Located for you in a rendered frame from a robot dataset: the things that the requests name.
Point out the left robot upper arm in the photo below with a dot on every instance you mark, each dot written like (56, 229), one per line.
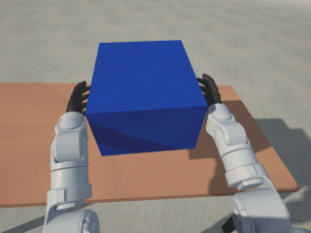
(81, 221)

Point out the right robot upper arm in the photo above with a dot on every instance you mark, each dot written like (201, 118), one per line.
(261, 211)

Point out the robot left forearm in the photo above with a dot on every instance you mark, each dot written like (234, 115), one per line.
(69, 161)

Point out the robot right forearm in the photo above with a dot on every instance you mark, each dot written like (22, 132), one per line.
(243, 171)

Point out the right robot hand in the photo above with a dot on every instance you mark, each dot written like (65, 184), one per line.
(212, 95)

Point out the left robot hand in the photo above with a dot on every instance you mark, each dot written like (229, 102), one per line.
(75, 103)

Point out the carton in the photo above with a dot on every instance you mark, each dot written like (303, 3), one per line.
(144, 97)

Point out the table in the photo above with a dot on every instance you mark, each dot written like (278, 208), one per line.
(29, 113)

